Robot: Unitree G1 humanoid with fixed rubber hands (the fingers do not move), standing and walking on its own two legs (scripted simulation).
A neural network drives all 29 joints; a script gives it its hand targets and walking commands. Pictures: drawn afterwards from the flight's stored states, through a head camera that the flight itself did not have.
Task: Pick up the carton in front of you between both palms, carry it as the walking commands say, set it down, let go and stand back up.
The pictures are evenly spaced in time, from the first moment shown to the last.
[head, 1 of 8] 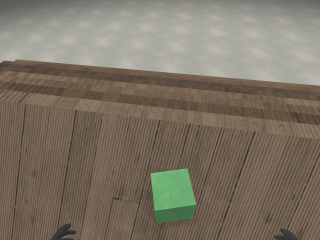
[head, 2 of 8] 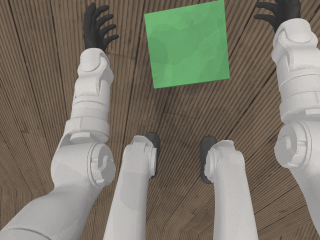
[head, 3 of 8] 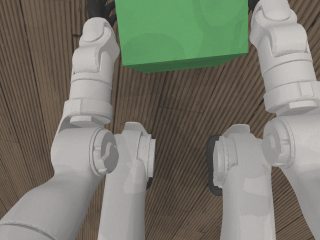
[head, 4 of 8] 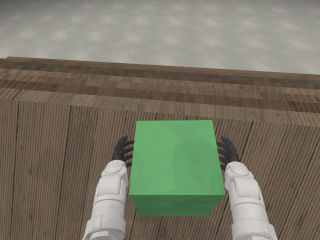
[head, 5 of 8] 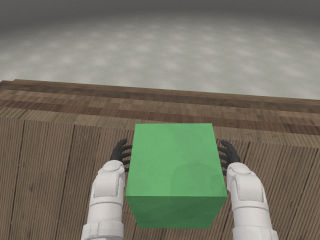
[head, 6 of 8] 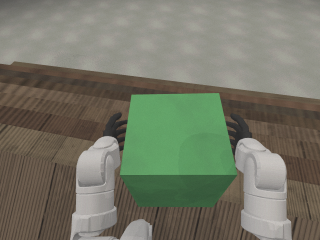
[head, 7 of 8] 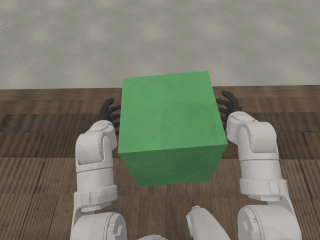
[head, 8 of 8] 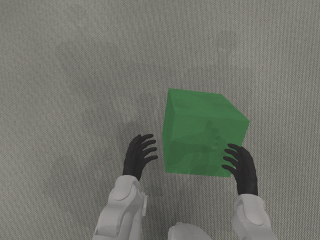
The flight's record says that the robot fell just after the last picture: yes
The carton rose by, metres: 0.69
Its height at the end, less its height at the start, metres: -1.12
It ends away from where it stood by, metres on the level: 5.07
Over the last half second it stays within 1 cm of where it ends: no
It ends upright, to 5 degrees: no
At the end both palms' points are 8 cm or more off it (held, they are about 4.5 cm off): yes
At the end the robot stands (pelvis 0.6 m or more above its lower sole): yes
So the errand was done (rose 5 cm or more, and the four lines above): no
